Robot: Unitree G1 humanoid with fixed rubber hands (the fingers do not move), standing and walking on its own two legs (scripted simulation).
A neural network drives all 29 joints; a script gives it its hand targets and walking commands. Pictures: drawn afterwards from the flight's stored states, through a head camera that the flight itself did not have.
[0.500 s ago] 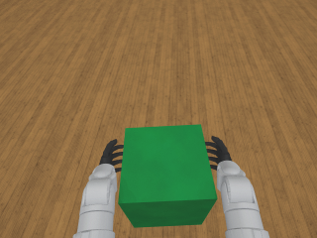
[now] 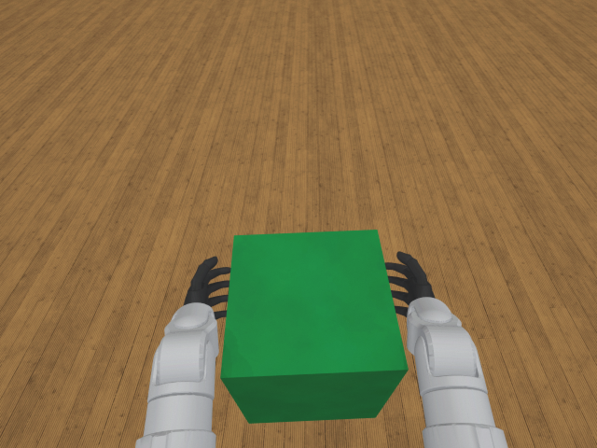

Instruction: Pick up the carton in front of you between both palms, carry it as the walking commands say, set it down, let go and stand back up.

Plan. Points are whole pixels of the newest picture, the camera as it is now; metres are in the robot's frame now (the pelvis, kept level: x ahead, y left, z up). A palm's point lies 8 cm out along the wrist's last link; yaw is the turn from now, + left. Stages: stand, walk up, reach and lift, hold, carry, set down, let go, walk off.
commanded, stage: carry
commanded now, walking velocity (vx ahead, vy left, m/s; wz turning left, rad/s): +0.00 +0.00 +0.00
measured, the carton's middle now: (309, 332) +0.30 +0.00 -0.05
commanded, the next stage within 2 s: none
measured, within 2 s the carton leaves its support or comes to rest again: neither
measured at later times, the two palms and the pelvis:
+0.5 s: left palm (209, 320) +0.28 +0.14 +0.03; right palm (429, 315) +0.28 -0.16 +0.03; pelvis -0.01 -0.01 -0.01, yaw +0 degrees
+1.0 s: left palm (202, 354) +0.24 +0.14 +0.04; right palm (441, 347) +0.23 -0.16 +0.04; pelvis -0.06 -0.01 +0.00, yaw +0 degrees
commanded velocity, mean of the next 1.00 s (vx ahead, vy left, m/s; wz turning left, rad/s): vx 0.00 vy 0.00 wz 0.00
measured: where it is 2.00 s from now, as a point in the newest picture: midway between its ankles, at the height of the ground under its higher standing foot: outside the picture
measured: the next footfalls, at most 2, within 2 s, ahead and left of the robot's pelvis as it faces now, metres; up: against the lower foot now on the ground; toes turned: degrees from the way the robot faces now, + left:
none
